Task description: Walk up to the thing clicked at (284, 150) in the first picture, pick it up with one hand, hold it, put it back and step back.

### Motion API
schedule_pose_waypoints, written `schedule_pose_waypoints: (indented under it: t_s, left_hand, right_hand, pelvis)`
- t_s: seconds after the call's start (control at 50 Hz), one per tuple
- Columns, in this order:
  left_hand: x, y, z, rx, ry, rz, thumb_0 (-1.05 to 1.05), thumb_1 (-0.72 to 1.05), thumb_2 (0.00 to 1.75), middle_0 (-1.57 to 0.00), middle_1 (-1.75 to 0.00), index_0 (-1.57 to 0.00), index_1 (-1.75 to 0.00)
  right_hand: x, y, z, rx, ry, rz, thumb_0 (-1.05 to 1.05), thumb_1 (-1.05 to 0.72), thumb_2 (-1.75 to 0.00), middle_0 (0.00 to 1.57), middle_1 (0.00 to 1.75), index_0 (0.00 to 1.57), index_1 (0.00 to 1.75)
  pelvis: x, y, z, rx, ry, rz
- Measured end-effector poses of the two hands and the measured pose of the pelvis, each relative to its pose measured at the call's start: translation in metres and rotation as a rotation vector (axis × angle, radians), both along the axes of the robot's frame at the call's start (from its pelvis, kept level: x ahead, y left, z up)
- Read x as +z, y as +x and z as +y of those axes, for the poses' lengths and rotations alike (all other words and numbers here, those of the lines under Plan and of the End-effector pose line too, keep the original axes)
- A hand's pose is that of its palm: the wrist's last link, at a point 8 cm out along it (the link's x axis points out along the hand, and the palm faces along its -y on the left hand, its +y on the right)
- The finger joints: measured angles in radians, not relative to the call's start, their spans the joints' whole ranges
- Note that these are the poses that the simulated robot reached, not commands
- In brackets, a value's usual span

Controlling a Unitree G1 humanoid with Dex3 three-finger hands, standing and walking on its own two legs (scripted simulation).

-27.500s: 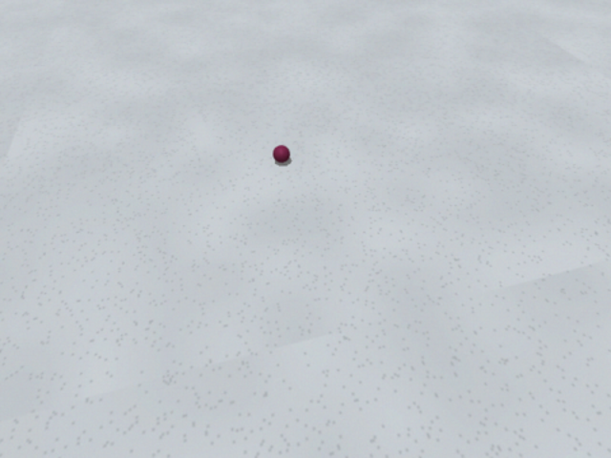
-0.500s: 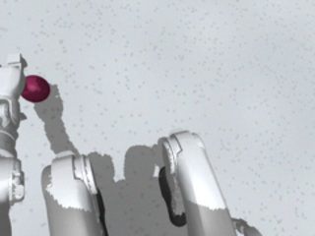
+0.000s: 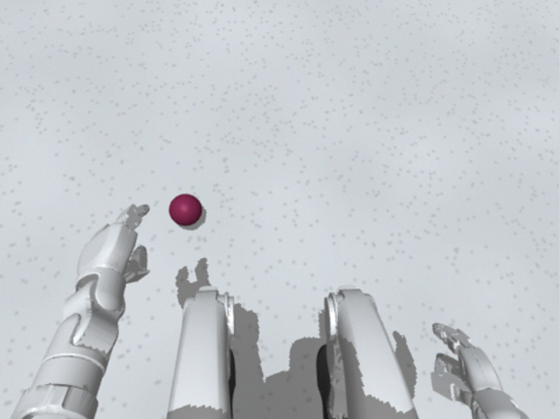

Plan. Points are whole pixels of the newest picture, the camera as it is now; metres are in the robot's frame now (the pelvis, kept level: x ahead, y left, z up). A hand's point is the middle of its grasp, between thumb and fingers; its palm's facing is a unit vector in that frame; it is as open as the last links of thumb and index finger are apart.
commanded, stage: home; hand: left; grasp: from above
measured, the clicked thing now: (185, 209) +0.57 +0.25 -0.45
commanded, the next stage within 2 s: none
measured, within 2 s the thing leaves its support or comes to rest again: neither
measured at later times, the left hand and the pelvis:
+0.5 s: hand (84, 310) +0.25 +0.20 +0.11, palm faces +0.07 -0.96 -0.28, open 7.4 cm; pelvis +0.05 +0.00 +0.18, yaw +3 degrees
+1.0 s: hand (35, 342) +0.22 +0.19 +0.18, palm faces +0.14 -0.97 -0.20, open 7.4 cm; pelvis +0.08 +0.00 +0.22, yaw +5 degrees
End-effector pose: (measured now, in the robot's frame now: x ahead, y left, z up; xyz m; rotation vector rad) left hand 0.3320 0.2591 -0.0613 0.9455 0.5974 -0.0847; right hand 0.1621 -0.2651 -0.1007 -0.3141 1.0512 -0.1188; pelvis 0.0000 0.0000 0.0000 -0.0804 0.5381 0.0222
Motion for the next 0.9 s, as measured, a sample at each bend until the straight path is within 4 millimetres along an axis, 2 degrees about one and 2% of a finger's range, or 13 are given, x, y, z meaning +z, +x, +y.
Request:
schedule_pose_waypoints:
  t_s: [0.12,0.24,0.4,0.54,0.64,0.76,0.9]
  left_hand:
    - [0.046,-0.042,0.001,0.156,-0.141,0.016,0.01,0.85,0.89,-0.21,-0.31,-0.21,-0.31]
    - [0.094,-0.071,-0.008,0.288,-0.305,0.053,0.01,0.88,0.90,-0.21,-0.31,-0.21,-0.30]
    - [0.158,-0.092,-0.014,0.448,-0.464,0.078,0.01,0.90,0.90,-0.21,-0.30,-0.21,-0.30]
    - [0.213,-0.106,-0.016,0.561,-0.568,0.084,0.01,0.90,0.90,-0.20,-0.30,-0.20,-0.30]
    - [0.247,-0.116,-0.016,0.589,-0.609,0.067,0.01,0.91,0.90,-0.20,-0.30,-0.20,-0.30]
    - [0.267,-0.126,-0.015,0.587,-0.619,0.060,0.01,0.91,0.90,-0.20,-0.30,-0.20,-0.30]
    - [0.264,-0.133,-0.017,0.591,-0.631,0.077,0.01,0.91,0.90,-0.20,-0.30,-0.20,-0.30]
  right_hand:
    - [0.057,0.040,0.017,0.030,0.009,-0.162,0.01,-0.91,-0.89,0.20,0.30,0.20,0.30]
    - [0.112,0.058,0.036,0.031,0.046,-0.269,0.01,-0.90,-0.89,0.20,0.30,0.20,0.30]
    - [0.172,0.055,0.048,-0.003,0.056,-0.305,0.01,-0.90,-0.89,0.20,0.30,0.20,0.30]
    - [0.215,0.045,0.043,-0.057,0.025,-0.317,0.01,-0.90,-0.89,0.20,0.30,0.20,0.30]
    - [0.241,0.048,0.039,-0.077,0.003,-0.362,0.01,-0.90,-0.89,0.20,0.30,0.20,0.30]
    - [0.261,0.065,0.036,-0.062,-0.008,-0.441,0.01,-0.90,-0.89,0.20,0.30,0.20,0.30]
    - [0.273,0.085,0.038,-0.013,-0.008,-0.513,0.01,-0.90,-0.89,0.20,0.30,0.20,0.30]
  pelvis:
    - [0.043,0.002,0.000,0.017,0.004,-0.059]
    - [0.088,0.013,0.000,0.028,0.013,-0.118]
    - [0.146,0.037,0.001,0.041,0.023,-0.201]
    - [0.189,0.058,0.002,0.049,0.030,-0.273]
    - [0.210,0.071,0.003,0.052,0.035,-0.315]
    - [0.221,0.078,0.004,0.057,0.041,-0.348]
    - [0.223,0.077,0.001,0.063,0.048,-0.369]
